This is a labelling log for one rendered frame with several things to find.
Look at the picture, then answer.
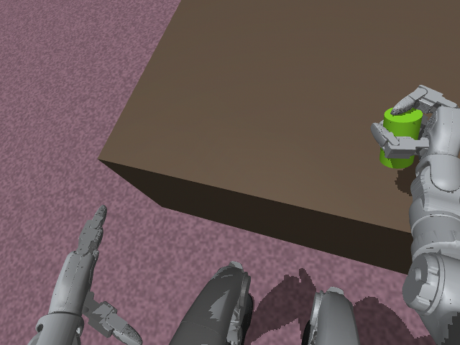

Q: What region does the left robot foot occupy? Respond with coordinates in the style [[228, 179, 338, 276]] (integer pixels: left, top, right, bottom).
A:
[[225, 293, 253, 345]]

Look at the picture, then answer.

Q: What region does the right robot arm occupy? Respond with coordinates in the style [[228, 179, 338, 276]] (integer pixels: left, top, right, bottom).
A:
[[402, 154, 460, 345]]

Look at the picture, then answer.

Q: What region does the left robot arm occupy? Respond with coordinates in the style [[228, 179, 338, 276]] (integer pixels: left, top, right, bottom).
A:
[[28, 312, 84, 345]]

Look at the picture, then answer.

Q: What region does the can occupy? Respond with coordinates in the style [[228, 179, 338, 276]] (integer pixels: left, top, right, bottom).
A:
[[379, 107, 423, 169]]

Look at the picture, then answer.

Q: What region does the left robot hand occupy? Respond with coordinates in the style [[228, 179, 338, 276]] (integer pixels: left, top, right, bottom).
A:
[[48, 205, 142, 345]]

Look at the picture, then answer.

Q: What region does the right robot hand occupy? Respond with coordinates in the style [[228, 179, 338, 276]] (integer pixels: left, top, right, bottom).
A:
[[371, 85, 460, 162]]

